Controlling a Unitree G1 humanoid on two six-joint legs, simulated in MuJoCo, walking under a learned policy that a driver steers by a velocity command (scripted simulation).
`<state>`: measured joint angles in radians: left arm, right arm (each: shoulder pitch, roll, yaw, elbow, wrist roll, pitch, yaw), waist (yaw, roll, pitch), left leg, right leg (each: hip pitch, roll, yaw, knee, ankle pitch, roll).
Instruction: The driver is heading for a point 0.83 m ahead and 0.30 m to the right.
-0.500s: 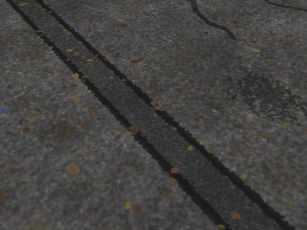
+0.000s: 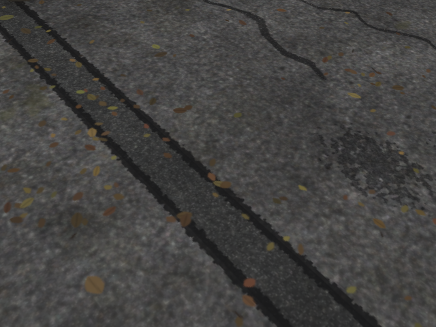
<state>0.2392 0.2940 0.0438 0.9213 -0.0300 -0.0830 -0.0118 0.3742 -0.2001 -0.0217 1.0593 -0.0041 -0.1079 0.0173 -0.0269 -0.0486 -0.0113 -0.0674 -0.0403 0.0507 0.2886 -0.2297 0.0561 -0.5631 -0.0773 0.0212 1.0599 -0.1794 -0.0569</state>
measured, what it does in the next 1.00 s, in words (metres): walks ahead, turning right: right foot, then left foot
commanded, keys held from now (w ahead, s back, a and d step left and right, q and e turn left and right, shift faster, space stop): w+e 1.00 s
